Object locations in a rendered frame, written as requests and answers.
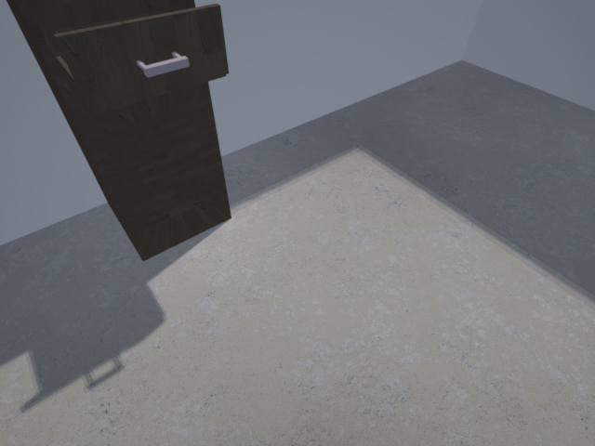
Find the drawer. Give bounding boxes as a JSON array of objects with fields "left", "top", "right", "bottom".
[{"left": 43, "top": 4, "right": 229, "bottom": 116}]

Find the handle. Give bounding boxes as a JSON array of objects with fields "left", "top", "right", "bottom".
[{"left": 137, "top": 52, "right": 190, "bottom": 77}]

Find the cabinet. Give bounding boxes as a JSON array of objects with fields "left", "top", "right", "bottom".
[{"left": 7, "top": 0, "right": 231, "bottom": 261}]

